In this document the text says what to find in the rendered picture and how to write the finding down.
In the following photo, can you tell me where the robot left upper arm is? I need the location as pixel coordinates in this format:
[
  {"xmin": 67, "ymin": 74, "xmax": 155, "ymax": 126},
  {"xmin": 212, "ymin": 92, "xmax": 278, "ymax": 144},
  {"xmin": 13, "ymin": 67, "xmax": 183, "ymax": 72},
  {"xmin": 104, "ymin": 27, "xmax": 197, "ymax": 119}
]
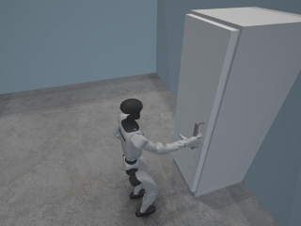
[{"xmin": 113, "ymin": 113, "xmax": 130, "ymax": 138}]

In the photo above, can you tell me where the handle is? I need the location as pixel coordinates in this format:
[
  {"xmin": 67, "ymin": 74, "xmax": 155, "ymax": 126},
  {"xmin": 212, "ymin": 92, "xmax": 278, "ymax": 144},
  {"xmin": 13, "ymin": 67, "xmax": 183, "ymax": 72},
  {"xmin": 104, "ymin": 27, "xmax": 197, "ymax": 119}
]
[{"xmin": 191, "ymin": 121, "xmax": 204, "ymax": 150}]

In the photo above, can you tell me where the robot right upper arm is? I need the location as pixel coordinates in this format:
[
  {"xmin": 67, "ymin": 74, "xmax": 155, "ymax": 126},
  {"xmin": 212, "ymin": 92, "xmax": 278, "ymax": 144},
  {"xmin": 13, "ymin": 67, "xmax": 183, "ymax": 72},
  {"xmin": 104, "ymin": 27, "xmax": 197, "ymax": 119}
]
[{"xmin": 130, "ymin": 134, "xmax": 165, "ymax": 154}]

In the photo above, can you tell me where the robot left thigh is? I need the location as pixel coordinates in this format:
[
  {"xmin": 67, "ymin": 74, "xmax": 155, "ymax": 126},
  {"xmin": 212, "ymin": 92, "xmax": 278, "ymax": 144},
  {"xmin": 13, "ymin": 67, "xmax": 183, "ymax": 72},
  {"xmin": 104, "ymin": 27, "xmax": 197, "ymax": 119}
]
[{"xmin": 122, "ymin": 155, "xmax": 149, "ymax": 174}]

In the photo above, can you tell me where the robot right forearm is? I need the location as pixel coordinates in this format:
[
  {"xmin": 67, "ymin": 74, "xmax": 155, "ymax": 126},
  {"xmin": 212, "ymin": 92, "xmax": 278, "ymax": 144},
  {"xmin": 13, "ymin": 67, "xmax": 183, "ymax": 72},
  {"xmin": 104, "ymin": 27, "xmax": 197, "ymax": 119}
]
[{"xmin": 158, "ymin": 139, "xmax": 187, "ymax": 154}]

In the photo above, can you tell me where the right robot hand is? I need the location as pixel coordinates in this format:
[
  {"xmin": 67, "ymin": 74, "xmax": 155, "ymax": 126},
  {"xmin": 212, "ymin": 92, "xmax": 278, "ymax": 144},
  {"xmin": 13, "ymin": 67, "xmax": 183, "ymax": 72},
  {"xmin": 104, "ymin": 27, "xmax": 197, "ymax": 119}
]
[{"xmin": 179, "ymin": 132, "xmax": 202, "ymax": 148}]

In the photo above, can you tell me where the robot right shin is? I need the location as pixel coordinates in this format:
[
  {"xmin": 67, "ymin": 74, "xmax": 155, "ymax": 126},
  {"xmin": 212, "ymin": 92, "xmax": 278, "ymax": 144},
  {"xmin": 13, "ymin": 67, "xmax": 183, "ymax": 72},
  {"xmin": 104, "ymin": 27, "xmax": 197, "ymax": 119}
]
[{"xmin": 140, "ymin": 190, "xmax": 158, "ymax": 213}]

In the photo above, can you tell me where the fridge door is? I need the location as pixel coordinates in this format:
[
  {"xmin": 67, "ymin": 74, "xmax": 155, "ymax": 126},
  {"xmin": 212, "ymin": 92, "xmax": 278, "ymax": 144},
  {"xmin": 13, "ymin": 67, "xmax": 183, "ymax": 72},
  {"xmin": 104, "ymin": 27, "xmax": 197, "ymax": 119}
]
[{"xmin": 171, "ymin": 14, "xmax": 239, "ymax": 192}]

